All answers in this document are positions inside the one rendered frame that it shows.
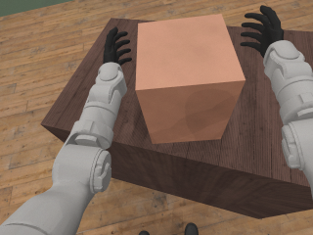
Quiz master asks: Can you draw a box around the robot right foot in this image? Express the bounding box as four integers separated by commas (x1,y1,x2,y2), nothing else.
184,222,199,235

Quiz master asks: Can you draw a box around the right robot upper arm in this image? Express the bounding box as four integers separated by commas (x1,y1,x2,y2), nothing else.
281,118,313,200

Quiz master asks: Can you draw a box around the robot right forearm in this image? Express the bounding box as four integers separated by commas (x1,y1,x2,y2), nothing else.
263,40,313,125

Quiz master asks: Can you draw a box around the right robot hand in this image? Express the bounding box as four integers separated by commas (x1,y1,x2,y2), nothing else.
240,5,284,58

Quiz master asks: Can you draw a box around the carton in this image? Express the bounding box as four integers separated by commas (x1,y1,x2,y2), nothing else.
135,14,246,144

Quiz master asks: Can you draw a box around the left robot upper arm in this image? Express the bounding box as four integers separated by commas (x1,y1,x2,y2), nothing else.
0,144,112,235

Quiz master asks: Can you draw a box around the left robot hand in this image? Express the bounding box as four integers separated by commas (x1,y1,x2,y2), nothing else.
103,27,132,66

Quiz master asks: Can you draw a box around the pedestal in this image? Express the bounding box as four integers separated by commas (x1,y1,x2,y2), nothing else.
40,18,313,219

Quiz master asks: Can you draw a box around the robot left forearm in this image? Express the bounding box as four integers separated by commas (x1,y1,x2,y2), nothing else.
52,62,127,182

